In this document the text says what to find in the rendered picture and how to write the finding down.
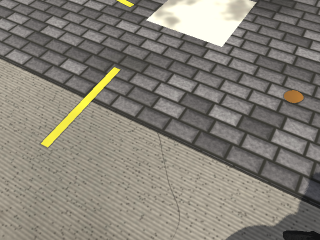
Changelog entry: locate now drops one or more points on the robot right hand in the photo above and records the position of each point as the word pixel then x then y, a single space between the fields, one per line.
pixel 300 235

